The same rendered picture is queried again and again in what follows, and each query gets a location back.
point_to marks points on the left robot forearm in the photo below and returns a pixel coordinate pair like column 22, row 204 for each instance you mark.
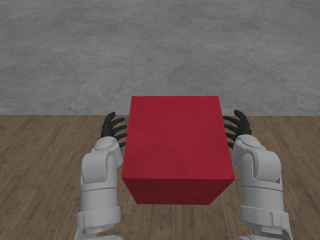
column 99, row 209

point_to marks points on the robot right hand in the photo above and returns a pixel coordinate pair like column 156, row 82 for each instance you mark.
column 242, row 124

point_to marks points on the carton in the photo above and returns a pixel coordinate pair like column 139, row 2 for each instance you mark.
column 176, row 150

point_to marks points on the robot left hand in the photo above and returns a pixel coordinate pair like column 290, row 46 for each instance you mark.
column 107, row 126

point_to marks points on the right robot forearm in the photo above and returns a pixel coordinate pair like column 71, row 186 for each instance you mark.
column 261, row 181

